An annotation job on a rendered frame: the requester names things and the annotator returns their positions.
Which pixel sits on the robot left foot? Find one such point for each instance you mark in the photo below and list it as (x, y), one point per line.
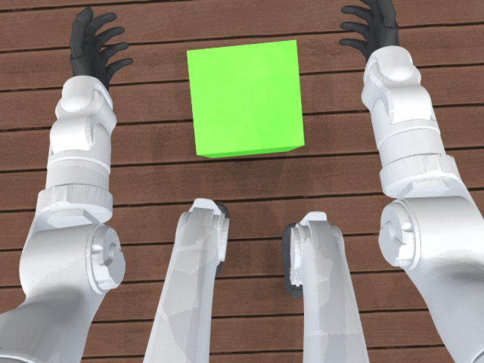
(225, 211)

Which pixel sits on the right robot hand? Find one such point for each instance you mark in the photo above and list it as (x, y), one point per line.
(381, 31)

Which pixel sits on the robot left upper arm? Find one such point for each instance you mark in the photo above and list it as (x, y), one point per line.
(66, 273)

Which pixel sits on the carton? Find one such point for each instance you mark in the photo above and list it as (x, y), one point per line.
(246, 99)

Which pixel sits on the left robot hand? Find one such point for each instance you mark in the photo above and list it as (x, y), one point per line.
(86, 58)

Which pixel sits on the robot foot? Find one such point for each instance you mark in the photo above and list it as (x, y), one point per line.
(225, 211)
(295, 291)

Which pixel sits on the robot right foot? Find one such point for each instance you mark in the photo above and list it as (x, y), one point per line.
(295, 291)

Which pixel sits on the robot left forearm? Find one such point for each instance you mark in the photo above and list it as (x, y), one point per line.
(77, 184)

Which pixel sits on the robot right forearm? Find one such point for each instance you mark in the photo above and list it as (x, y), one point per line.
(406, 131)

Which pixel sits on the robot right upper arm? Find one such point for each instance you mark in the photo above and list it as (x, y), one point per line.
(439, 242)

